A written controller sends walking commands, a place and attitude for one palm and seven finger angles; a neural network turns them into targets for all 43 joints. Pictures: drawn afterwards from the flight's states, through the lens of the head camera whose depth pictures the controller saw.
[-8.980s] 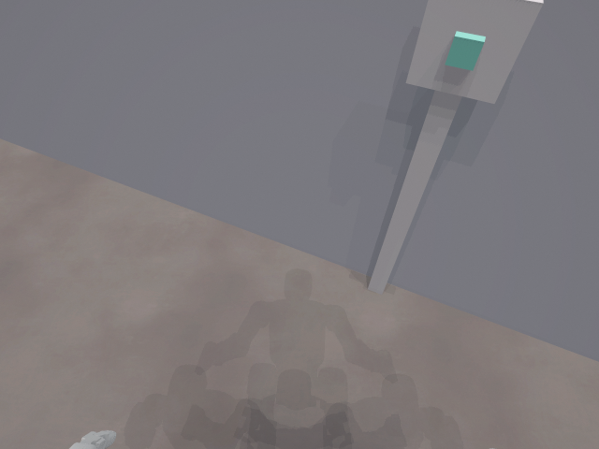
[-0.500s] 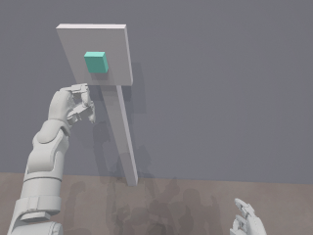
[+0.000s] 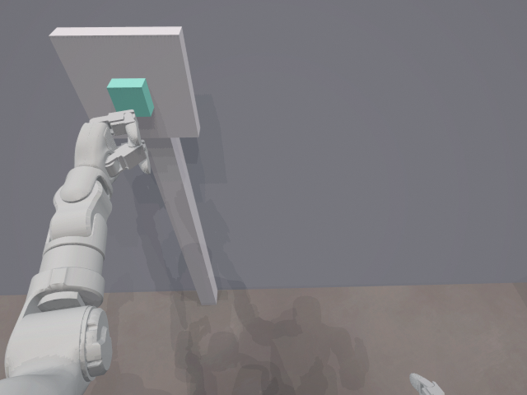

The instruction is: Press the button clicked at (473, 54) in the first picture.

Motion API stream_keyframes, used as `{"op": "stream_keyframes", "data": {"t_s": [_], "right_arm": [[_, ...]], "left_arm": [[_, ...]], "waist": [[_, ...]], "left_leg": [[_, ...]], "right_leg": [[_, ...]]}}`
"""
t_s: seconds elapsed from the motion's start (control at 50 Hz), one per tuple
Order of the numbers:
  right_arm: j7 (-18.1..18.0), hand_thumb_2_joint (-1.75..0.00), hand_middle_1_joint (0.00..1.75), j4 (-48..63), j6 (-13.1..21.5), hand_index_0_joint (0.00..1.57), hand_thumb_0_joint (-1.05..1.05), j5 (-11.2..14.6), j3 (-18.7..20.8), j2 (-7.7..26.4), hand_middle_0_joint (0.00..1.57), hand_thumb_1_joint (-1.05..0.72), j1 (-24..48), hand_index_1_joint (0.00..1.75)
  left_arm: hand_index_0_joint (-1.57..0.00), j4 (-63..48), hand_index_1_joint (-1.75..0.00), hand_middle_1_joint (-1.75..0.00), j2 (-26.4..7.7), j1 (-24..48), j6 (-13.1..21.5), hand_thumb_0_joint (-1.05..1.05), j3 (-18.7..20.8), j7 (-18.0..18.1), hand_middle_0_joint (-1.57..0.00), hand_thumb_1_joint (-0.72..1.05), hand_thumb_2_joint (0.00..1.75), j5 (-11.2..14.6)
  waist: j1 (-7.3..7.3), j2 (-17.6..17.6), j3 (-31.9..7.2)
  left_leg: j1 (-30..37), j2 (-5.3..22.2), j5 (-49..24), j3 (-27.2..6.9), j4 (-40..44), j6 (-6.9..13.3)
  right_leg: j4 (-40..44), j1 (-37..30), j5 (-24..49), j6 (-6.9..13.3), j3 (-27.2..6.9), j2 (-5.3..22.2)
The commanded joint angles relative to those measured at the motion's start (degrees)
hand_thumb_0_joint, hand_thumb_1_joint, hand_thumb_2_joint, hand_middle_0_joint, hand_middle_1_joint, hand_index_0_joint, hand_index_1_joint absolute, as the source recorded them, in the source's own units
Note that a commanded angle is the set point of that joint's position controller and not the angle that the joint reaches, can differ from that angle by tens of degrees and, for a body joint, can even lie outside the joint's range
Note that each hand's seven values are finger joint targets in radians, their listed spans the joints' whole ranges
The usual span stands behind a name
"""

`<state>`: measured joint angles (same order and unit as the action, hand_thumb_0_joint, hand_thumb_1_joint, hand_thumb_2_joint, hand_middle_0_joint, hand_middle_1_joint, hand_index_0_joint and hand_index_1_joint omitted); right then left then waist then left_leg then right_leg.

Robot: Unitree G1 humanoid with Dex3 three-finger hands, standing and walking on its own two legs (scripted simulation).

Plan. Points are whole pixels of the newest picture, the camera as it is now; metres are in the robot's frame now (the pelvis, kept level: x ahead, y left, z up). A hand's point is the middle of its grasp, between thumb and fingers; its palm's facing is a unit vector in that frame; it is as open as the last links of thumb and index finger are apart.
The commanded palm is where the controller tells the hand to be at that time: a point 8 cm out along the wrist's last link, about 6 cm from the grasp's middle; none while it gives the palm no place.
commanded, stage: aim a knuckle at the button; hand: left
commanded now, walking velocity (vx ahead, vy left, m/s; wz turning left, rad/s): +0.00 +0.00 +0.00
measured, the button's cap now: (132, 96) +0.53 +0.23 +0.19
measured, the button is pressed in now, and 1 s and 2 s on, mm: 0 0 13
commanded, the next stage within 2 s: press the button with the knuckle in 0.66 s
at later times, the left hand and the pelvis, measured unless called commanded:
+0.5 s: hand (146, 146) +0.44 +0.20 +0.16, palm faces +0.06 -1.00 -0.01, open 3.1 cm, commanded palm +0.41 +0.25 +0.16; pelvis +0.00 +0.00 +0.00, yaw -1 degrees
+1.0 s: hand (150, 141) +0.46 +0.19 +0.15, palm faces +0.07 -1.00 -0.02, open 3.1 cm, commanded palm +0.43 +0.24 +0.16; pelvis +0.00 +0.00 +0.00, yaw +0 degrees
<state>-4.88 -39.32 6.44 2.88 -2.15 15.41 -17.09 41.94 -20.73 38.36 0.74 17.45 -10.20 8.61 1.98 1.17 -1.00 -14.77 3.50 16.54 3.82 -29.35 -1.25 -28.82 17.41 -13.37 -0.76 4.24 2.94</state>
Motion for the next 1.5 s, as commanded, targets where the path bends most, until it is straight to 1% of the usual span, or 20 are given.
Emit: {"op": "stream_keyframes", "data": {"t_s": [0.0, 0.04, 0.12, 0.18, 0.3, 0.34, 0.42, 0.5, 0.62, 0.7, 0.76, 0.82, 0.92, 0.96, 1.0, 1.16, 1.34, 1.38, 1.42, 1.48], "right_arm": [[-0.2, -0.90, 0.30, 7.2, 2.0, 0.20, 0.00, 0.1, 3.2, 7.8, 0.20, -0.90, -0.2, 0.30], [0.0, -0.90, 0.30, 7.4, 1.8, 0.20, 0.00, 0.2, 3.2, 7.9, 0.20, -0.90, -0.5, 0.30], [0.2, -0.90, 0.30, 8.0, 1.1, 0.20, 0.00, 0.2, 3.4, 8.3, 0.20, -0.90, -0.9, 0.30], [0.4, -0.90, 0.30, 8.6, 1.2, 0.20, 0.00, 0.2, 3.5, 7.8, 0.20, -0.90, -0.7, 0.30], [-0.1, -0.90, 0.30, 7.3, 1.3, 0.20, 0.00, 0.3, 3.3, 8.2, 0.20, -0.90, -1.3, 0.30], [-0.1, -0.90, 0.30, 7.3, 1.3, 0.20, 0.00, 0.2, 3.3, 8.2, 0.20, -0.90, -1.5, 0.30], [0.3, -0.90, 0.30, 7.8, 1.6, 0.20, 0.00, 0.2, 3.3, 7.7, 0.20, -0.90, -1.5, 0.30], [0.4, -0.90, 0.30, 7.6, 1.2, 0.20, 0.00, 0.0, 3.4, 8.3, 0.20, -0.90, -2.1, 0.30], [0.6, -0.90, 0.30, 8.5, 0.6, 0.20, 0.00, 0.0, 3.3, 8.0, 0.20, -0.90, -1.6, 0.30], [0.5, -0.90, 0.30, 8.5, 0.9, 0.20, 0.00, 0.0, 3.2, 7.6, 0.20, -0.90, -1.3, 0.30], [0.6, -0.90, 0.30, 8.3, 0.8, 0.20, 0.00, -0.1, 3.3, 7.8, 0.20, -0.90, -1.4, 0.30], [0.3, -0.90, 0.30, 7.6, 0.2, 0.20, 0.00, 0.0, 3.1, 8.1, 0.20, -0.90, -1.7, 0.30], [0.3, -0.90, 0.30, 7.2, 0.1, 0.20, 0.00, -0.3, 3.3, 8.0, 0.20, -0.90, -3.0, 0.30], [0.5, -0.90, 0.30, 6.8, 0.2, 0.20, 0.00, -0.4, 3.2, 7.9, 0.20, -0.90, -3.4, 0.30], [0.5, -0.90, 0.30, 6.3, -0.1, 0.20, 0.00, -0.7, 3.3, 8.5, 0.20, -0.90, -4.5, 0.30], [1.1, -0.90, 0.30, 6.5, -1.0, 0.20, 0.00, -0.8, 3.6, 8.7, 0.20, -0.90, -5.7, 0.30], [0.6, -0.90, 0.30, 4.5, -1.1, 0.20, 0.00, -1.0, 3.6, 9.4, 0.20, -0.90, -8.0, 0.30], [0.7, -0.90, 0.30, 4.3, -1.0, 0.20, 0.00, -1.2, 3.5, 9.3, 0.20, -0.90, -8.6, 0.30], [0.7, -0.90, 0.30, 4.2, -0.9, 0.20, 0.00, -1.3, 3.7, 9.6, 0.20, -0.90, -9.4, 0.30], [0.8, -0.90, 0.30, 3.5, -0.7, 0.20, 0.00, -1.5, 3.5, 9.8, 0.20, -0.90, -10.3, 0.30]], "left_arm": [[-1.30, -8.6, -1.50, -1.50, -13.9, 26.7, 6.4, 0.00, 3.3, -0.5, -1.30, 0.90, 0.90, 0.6], [-1.30, -6.8, -1.50, -1.50, -13.5, 26.1, 6.8, 0.00, 3.0, -0.9, -1.30, 0.90, 0.90, 0.8], [-1.30, -6.1, -1.50, -1.50, -17.2, 25.3, 8.0, 0.00, 5.8, -1.2, -1.30, 0.90, 0.90, 0.8], [-1.30, -10.4, -1.50, -1.50, -14.7, 28.2, 9.4, 0.00, 3.4, -1.2, -1.30, 0.90, 0.90, 0.7], [-1.30, -6.4, -1.50, -1.50, -14.6, 31.1, 8.5, 0.00, 3.1, -0.7, -1.30, 0.90, 0.90, 1.0], [-1.30, -5.7, -1.50, -1.50, -16.2, 31.5, 8.6, 0.00, 4.1, -0.4, -1.30, 0.90, 0.90, 0.3], [-1.30, -7.0, -1.50, -1.50, -13.2, 30.9, 9.6, 0.00, 2.0, -0.8, -1.30, 0.90, 0.90, 0.4], [-1.30, -3.9, -1.50, -1.50, -14.4, 28.6, 8.7, 0.00, 3.9, -0.7, -1.30, 0.90, 0.90, 0.8], [-1.30, -6.3, -1.50, -1.50, -15.2, 30.9, 9.1, 0.00, 3.7, -0.2, -1.30, 0.90, 0.90, 0.0], [-1.30, -9.7, -1.50, -1.50, -11.9, 33.5, 9.8, 0.00, 0.7, -0.3, -1.30, 0.90, 0.90, 0.6], [-1.30, -8.6, -1.50, -1.50, -13.2, 30.2, 8.8, 0.00, 2.7, 0.0, -1.30, 0.90, 0.90, 0.7], [-1.30, -4.2, -1.50, -1.50, -14.2, 32.3, 7.5, 0.00, 2.6, 0.3, -1.30, 0.90, 0.90, -0.1], [-1.30, -4.5, -1.50, -1.50, -14.6, 38.1, 9.1, 0.00, 2.1, 0.4, -1.30, 0.90, 0.90, -0.7], [-1.30, -2.3, -1.50, -1.50, -12.8, 38.4, 9.6, 0.00, 1.0, 0.0, -1.30, 0.90, 0.90, -0.5], [-1.30, 1.6, -1.50, -1.50, -16.0, 36.7, 9.9, 0.00, 3.9, 0.0, -1.30, 0.90, 0.90, -0.6], [-1.30, 3.7, -1.50, -1.50, -16.7, 39.8, 11.2, 0.00, 3.8, -0.1, -1.30, 0.90, 0.90, -1.5], [-1.30, 10.7, -1.50, -1.50, -19.9, 47.1, 12.8, 0.00, 4.2, -0.5, -1.30, 0.90, 0.90, -2.6], [-1.30, 10.5, -1.50, -1.50, -19.6, 50.0, 13.6, 0.00, 3.2, -0.6, -1.30, 0.90, 0.90, -3.0], [-1.30, 12.0, -1.50, -1.50, -21.0, 49.8, 14.1, 0.00, 4.6, -0.7, -1.30, 0.90, 0.90, -2.8], [-1.30, 14.0, -1.50, -1.50, -19.9, 52.5, 14.5, 0.00, 3.1, -0.9, -1.30, 0.90, 0.90, -2.9]], "waist": [[0.13, 0.8, -18.7], [0.23, -0.7, -18.0], [-0.16, -1.8, -17.9], [0.23, 1.9, -19.2], [1.69, -0.9, -15.8], [1.31, 0.6, -17.0], [1.12, 2.5, -19.7], [0.83, -1.6, -18.3], [0.88, 0.1, -19.4], [1.58, 2.3, -20.8], [0.62, 1.6, -21.2], [1.67, -0.6, -16.7], [2.54, 1.5, -21.0], [2.78, 2.0, -20.8], [2.31, -0.5, -20.6], [2.92, 0.2, -20.5], [5.51, 0.1, -18.8], [5.97, 2.9, -19.7], [6.14, 0.3, -21.8], [7.22, 1.3, -20.2]], "left_leg": [[3.8, -3.3, -15.7, -1.7, 2.3, 2.4], [2.6, -3.2, -15.0, -1.6, 2.4, 2.4], [0.8, -3.1, -13.1, -1.3, 2.7, 2.6], [2.9, -3.1, -13.9, -1.3, 2.4, 2.6], [1.2, -2.9, -8.8, -1.9, 2.8, 2.7], [1.4, -3.1, -9.7, -1.8, 2.6, 2.7], [3.3, -2.9, -12.8, -1.9, 1.9, 2.4], [1.4, -2.8, -13.2, -2.0, 1.8, 2.5], [1.7, -2.8, -13.4, -1.9, 1.4, 2.5], [4.1, -2.8, -15.7, -2.3, 0.9, 2.4], [3.7, -2.7, -17.1, -2.2, 1.0, 2.2], [0.7, -2.8, -13.2, -2.1, 1.5, 2.4], [2.9, -2.9, -15.3, -2.4, 0.3, 2.4], [2.9, -3.0, -15.9, -2.5, 0.0, 2.3], [1.3, -3.0, -16.3, -2.5, -0.2, 2.4], [-0.4, -3.0, -14.4, -2.1, -0.4, 2.5], [-3.0, -3.0, -8.8, -2.6, -0.9, 2.6], [-2.6, -3.2, -8.7, -3.0, -1.0, 2.5], [-2.6, -3.1, -9.1, -3.1, -1.6, 2.6], [-3.2, -3.0, -7.6, -3.7, -1.3, 2.4]], "right_leg": [[1.1, -7.9, 17.3, 2.2, -1.4, -2.6], [1.0, -7.7, 17.3, 2.0, -1.4, -2.6], [1.0, -8.4, 16.1, 1.9, -1.8, -2.6], [0.9, -7.4, 16.2, 2.0, -1.9, -2.8], [1.9, -4.5, 10.7, 1.8, -1.6, -3.1], [1.5, -4.9, 11.6, 1.9, -1.8, -2.9], [0.6, -5.4, 14.4, 2.1, -1.7, -3.0], [0.3, -5.7, 15.2, 2.0, -1.2, -3.1], [-0.1, -5.7, 15.6, 2.0, -1.6, -2.9], [-0.3, -5.3, 16.9, 2.2, -1.5, -3.1], [-0.6, -6.3, 18.5, 2.1, -1.4, -3.1], [0.2, -4.8, 15.6, 1.9, -1.3, -2.9], [-0.5, -4.7, 17.2, 2.0, -1.6, -3.0], [-0.8, -4.0, 17.8, 2.1, -1.5, -3.0], [-1.1, -4.9, 18.5, 2.1, -1.4, -3.1], [-1.3, -3.8, 17.5, 1.8, -1.8, -3.1], [-0.5, -0.4, 12.5, 1.4, -2.3, -3.1], [-0.7, 0.3, 12.0, 1.6, -2.3, -3.1], [-1.1, -0.2, 12.5, 1.4, -2.4, -3.3], [-0.9, 2.0, 10.6, 1.4, -2.1, -3.4]]}}
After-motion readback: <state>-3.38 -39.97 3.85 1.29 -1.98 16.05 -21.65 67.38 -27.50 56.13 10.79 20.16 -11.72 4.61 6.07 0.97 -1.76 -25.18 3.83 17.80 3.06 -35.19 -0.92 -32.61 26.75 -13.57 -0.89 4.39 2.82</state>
